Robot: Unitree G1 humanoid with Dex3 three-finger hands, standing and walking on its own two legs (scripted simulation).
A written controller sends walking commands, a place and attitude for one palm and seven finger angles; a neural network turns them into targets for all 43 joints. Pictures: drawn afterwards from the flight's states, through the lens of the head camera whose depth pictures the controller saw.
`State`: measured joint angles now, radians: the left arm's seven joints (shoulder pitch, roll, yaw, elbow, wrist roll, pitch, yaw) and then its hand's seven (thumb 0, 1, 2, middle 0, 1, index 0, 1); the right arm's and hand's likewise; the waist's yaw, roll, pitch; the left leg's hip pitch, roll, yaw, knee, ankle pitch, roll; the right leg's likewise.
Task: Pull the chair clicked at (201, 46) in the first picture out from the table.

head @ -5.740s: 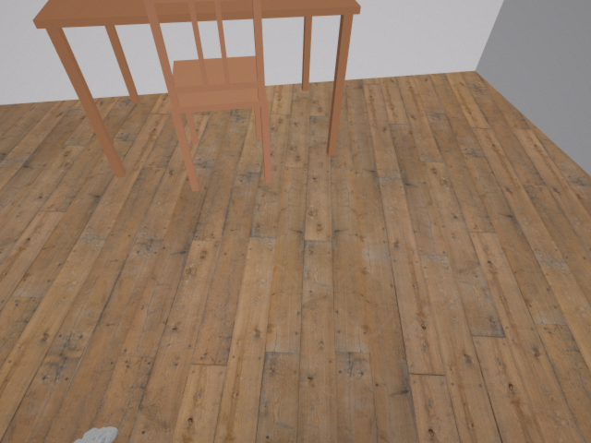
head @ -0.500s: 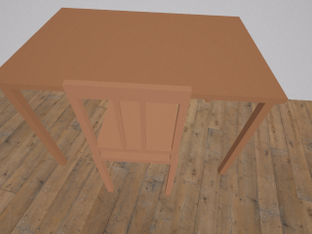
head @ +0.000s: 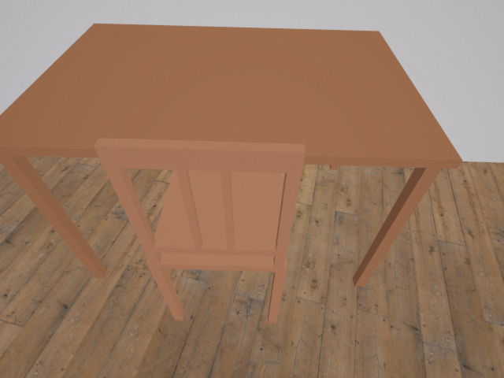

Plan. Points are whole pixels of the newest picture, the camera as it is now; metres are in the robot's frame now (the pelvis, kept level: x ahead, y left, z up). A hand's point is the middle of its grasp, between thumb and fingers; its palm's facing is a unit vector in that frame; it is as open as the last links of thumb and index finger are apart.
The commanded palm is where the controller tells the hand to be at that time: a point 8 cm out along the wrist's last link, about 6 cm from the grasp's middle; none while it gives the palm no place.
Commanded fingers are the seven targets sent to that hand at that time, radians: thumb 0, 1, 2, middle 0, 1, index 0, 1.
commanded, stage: look again from close up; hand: left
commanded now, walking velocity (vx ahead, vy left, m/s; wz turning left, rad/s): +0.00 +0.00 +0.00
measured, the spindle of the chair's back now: (191, 211) +0.47 +0.17 -0.08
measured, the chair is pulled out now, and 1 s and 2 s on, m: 0.00 0.00 0.00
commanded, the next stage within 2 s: raise the hand toward the chair's back in 0.94 s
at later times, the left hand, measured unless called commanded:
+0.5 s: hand out of the picture +0.01 +0.19 -0.17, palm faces -0.02 -0.98 -0.20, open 7.4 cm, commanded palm none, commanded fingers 0.00 0.90 0.90 -0.20 -0.30 -0.20 -0.30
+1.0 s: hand out of the picture -0.01 +0.18 -0.17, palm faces -0.01 -0.98 -0.18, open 7.4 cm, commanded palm none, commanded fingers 0.00 0.90 0.90 -0.20 -0.30 -0.20 -0.30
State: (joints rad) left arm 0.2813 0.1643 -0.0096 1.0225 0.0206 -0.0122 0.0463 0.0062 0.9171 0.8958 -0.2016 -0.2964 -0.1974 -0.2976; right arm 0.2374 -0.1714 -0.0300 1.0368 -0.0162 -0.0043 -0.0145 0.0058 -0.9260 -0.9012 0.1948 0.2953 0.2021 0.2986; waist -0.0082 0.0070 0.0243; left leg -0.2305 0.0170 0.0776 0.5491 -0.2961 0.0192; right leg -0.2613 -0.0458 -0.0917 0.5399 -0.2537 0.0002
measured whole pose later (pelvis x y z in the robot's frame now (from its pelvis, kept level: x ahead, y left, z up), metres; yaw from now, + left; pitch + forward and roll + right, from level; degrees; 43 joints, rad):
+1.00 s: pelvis +0.00 +0.03 +0.01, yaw -2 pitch -2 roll +0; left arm 0.32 0.12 0.00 1.10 0.02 -0.01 0.04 0.00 0.91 0.90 -0.20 -0.30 -0.20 -0.30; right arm 0.27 -0.12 -0.02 1.15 -0.01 -0.01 -0.01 0.01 -0.91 -0.90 0.19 0.30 0.20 0.30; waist -0.01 0.00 0.06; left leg -0.16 -0.02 0.13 0.44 -0.24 0.06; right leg -0.22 -0.07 -0.04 0.46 -0.20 0.04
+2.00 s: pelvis -0.02 -0.02 -0.09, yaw +2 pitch +16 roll -2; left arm 0.44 0.23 0.21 0.00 -0.29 -0.40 -0.30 0.00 -0.02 0.50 -0.11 -0.15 -0.11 -0.15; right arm 0.23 -0.23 -0.04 0.61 0.03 -0.25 -0.05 0.02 -0.90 -0.90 0.20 0.30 0.21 0.30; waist -0.02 0.02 -0.13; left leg -0.94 0.05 -0.01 1.21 -0.54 -0.01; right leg -0.93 -0.04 -0.14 1.16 -0.50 -0.04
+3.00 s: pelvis +0.00 +0.01 -0.07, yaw +2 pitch +15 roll -3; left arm 0.30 0.27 0.22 0.05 -0.26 -0.36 -0.28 -0.01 -0.50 0.30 -0.06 -0.08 -0.06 -0.08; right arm 0.24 -0.25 0.01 0.55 0.01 -0.22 -0.03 0.01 -0.90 -0.90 0.20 0.30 0.21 0.30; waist -0.02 0.02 -0.12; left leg -0.85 0.03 0.01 1.12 -0.53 0.03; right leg -0.84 -0.05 -0.12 1.05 -0.47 0.00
